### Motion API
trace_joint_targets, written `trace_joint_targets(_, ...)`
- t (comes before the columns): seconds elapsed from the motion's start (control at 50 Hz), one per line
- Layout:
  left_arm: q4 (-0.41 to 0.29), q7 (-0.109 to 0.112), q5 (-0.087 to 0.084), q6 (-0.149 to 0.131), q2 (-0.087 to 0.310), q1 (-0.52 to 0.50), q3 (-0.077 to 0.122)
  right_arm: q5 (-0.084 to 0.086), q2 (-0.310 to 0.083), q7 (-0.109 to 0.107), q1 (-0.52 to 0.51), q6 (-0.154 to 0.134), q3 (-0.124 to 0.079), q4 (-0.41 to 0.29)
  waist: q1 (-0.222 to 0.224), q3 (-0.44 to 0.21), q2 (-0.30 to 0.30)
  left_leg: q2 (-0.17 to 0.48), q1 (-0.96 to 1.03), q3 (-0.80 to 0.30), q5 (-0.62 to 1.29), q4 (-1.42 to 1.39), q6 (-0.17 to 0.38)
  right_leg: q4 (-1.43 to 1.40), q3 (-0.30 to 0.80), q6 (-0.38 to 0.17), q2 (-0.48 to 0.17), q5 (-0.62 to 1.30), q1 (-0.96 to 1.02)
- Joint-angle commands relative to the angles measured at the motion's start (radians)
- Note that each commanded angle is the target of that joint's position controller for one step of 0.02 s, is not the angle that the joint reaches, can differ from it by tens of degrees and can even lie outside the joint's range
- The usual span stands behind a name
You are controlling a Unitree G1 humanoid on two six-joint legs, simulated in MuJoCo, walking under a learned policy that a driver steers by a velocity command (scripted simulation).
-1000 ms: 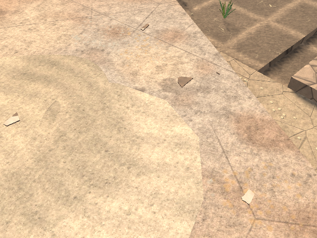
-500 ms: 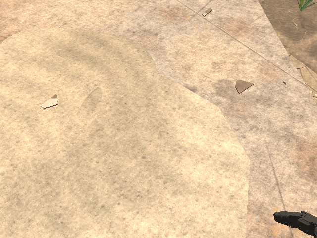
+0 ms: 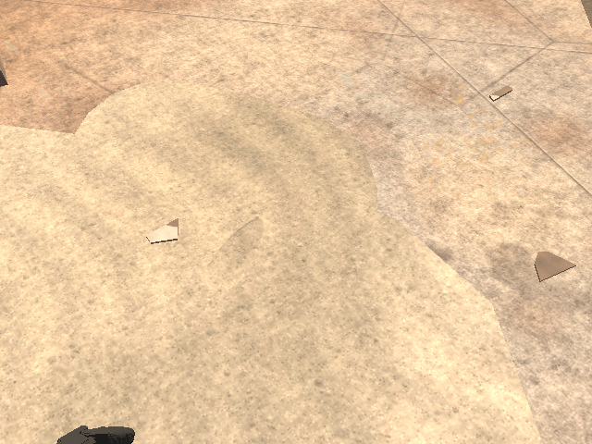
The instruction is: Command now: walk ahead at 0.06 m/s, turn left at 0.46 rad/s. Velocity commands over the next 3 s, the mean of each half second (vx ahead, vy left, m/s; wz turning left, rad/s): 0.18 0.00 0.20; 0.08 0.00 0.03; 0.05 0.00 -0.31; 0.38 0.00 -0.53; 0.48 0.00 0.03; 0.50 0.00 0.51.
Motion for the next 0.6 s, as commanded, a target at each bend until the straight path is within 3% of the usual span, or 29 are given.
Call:
trace_joint_targets(0.02,-0.067,0.006,-0.011,0.012,0.11,0.083,0.038,0.001,-0.175,-0.001,0.107,0.002,-0.04,-0.041,0.035,-0.196,-0.155,0.085,-0.275,0.033,-0.089,0.421,-0.093,-0.099,0.424,-0.257,-0.415,0.415,0.436)
trace_joint_targets(0.04,-0.071,0.004,-0.007,0.022,0.101,0.053,0.031,0.003,-0.155,-0.008,0.071,0.019,-0.04,-0.036,0.032,-0.159,-0.1,0.094,-0.268,0.05,-0.036,0.443,-0.108,-0.11,0.339,-0.222,-0.353,0.339,0.366)
trace_joint_targets(0.06,-0.07,0.004,-0.013,0.03,0.106,0.028,0.029,-0.001,-0.14,-0.011,0.047,0.03,-0.037,-0.047,0.031,-0.118,-0.101,0.105,-0.263,0.052,0.005,0.441,-0.116,-0.13,0.3,-0.219,-0.331,0.285,0.301)
trace_joint_targets(0.08,-0.066,0.005,-0.007,0.036,0.116,0.014,0.028,0.001,-0.105,-0.008,0.045,0.035,-0.027,-0.051,0.019,-0.094,-0.117,0.106,-0.216,0.082,0.036,0.412,-0.12,-0.153,0.237,-0.211,-0.29,0.27,0.232)
trace_joint_targets(0.12,-0.054,0.004,-0.004,0.044,0.113,0.007,0.028,0.002,-0.051,-0.003,0.05,0.03,-0.009,-0.052,0.014,-0.097,-0.164,0.112,-0.157,0.138,0.063,0.279,-0.125,-0.17,0.154,-0.206,-0.239,0.262,0.211)
trace_joint_targets(0.16,-0.041,0.001,-0.012,0.047,0.106,0.022,0.028,-0.004,-0.019,0.005,0.045,0.021,0.007,-0.05,0.029,-0.135,-0.189,0.147,-0.073,0.18,0.077,0.098,-0.115,-0.206,0.132,-0.203,-0.22,-0.013,0.206)
trace_joint_targets(0.18,-0.034,-0.002,-0.02,0.048,0.127,0.033,0.034,-0.008,-0.01,0.012,0.023,0.016,0.014,-0.057,0.046,-0.129,-0.218,0.152,-0.036,0.203,0.073,0.013,-0.103,-0.231,0.144,-0.204,-0.219,-0.156,0.189)
trace_joint_targets(0.22,-0.022,-0.006,-0.031,0.052,0.179,0.069,0.05,-0.006,-0.043,0.022,0.003,0.002,0.009,-0.061,0.066,-0.11,-0.24,0.144,0.02,0.235,0.087,-0.107,-0.076,-0.262,0.193,-0.216,-0.25,-0.304,0.17)
trace_joint_targets(0.28,-0.005,-0.006,-0.053,0.055,0.184,0.089,0.05,-0.006,-0.048,0.032,0.063,-0.023,0.004,-0.019,0.022,-0.054,-0.188,0.127,0.196,0.274,0.241,-0.359,0.006,-0.256,0.189,-0.177,-0.242,-0.465,0.054)
trace_joint_targets(0.3,-0.002,-0.008,-0.049,0.049,0.152,0.088,0.039,-0.009,-0.045,0.031,0.097,-0.032,0.005,-0.008,-0.001,-0.049,-0.163,0.148,0.284,0.242,0.223,-0.394,0.036,-0.214,0.163,-0.135,-0.215,-0.478,-0.02)
trace_joint_targets(0.32,-0.022,-0.013,-0.038,0.038,0.084,0.047,0.018,-0.013,-0.075,0.025,0.183,-0.04,0.0,0.007,-0.038,-0.058,-0.058,0.288,0.402,0.053,0.107,-0.475,0.086,-0.024,0.091,-0.071,-0.152,-0.45,-0.156)
trace_joint_targets(0.34,-0.07,-0.018,-0.037,0.014,0.035,-0.006,0.007,-0.02,-0.187,0.028,0.229,-0.044,-0.03,0.019,-0.051,-0.019,0.196,0.487,0.402,-0.282,-0.157,-0.612,0.199,0.234,-0.103,-0.004,-0.014,-0.388,-0.35)
trace_joint_targets(0.36,-0.089,-0.015,-0.054,-0.007,0.126,-0.063,0.036,-0.036,-0.194,0.029,0.205,-0.063,-0.034,0.013,-0.067,0.084,0.157,0.554,0.304,-0.416,-0.194,-0.694,0.271,0.376,-0.017,-0.008,-0.069,-0.394,-0.42)
trace_joint_targets(0.38,-0.073,-0.019,-0.061,-0.015,0.153,-0.019,0.049,-0.036,-0.135,0.023,0.148,-0.079,-0.016,0.006,-0.017,0.119,0.139,0.521,0.303,-0.344,-0.087,-0.682,0.253,0.432,0.009,-0.012,-0.094,-0.327,-0.441)
trace_joint_targets(0.4,-0.044,-0.021,-0.047,-0.015,0.15,0.023,0.051,-0.027,-0.093,0.022,0.115,-0.089,-0.003,0.001,0.005,0.107,0.134,0.47,0.328,-0.239,0.078,-0.663,0.218,0.447,0.004,-0.007,-0.104,-0.276,-0.43)
trace_joint_targets(0.44,-0.022,-0.028,-0.019,-0.014,0.127,0.044,0.05,-0.015,-0.073,0.02,0.086,-0.088,0.005,0.0,0.02,0.065,0.114,0.412,0.344,-0.072,0.548,-0.623,0.175,0.435,-0.027,0.019,-0.114,-0.186,-0.367)
trace_joint_targets(0.48,-0.011,-0.04,-0.02,-0.01,0.068,0.044,0.031,-0.017,-0.065,0.016,0.083,-0.076,0.007,0.007,0.024,0.012,0.086,0.349,0.287,0.071,0.811,-0.578,0.149,0.357,-0.076,0.042,-0.098,-0.099,-0.225)
trace_joint_targets(0.52,-0.018,-0.049,-0.026,-0.004,0.034,-0.002,0.015,-0.016,-0.076,0.013,0.111,-0.061,0.003,0.025,0.001,0.001,0.096,0.318,0.237,0.136,0.878,-0.55,0.136,0.232,-0.101,0.047,-0.08,-0.025,-0.111)
trace_joint_targets(0.56,-0.029,-0.055,-0.032,0.002,0.049,-0.038,0.016,-0.013,-0.103,0.013,0.147,-0.053,-0.004,0.044,-0.017,0.0,0.107,0.335,0.231,0.122,0.884,-0.526,0.14,0.151,-0.104,0.038,-0.061,0.007,-0.055)
trace_joint_targets(0.6,-0.033,-0.058,-0.033,0.003,0.076,-0.039,0.023,-0.006,-0.116,0.014,0.142,-0.051,-0.008,0.051,-0.007,-0.005,0.114,0.362,0.234,0.088,0.881,-0.495,0.141,0.097,-0.093,0.016,-0.051,0.004,-0.009)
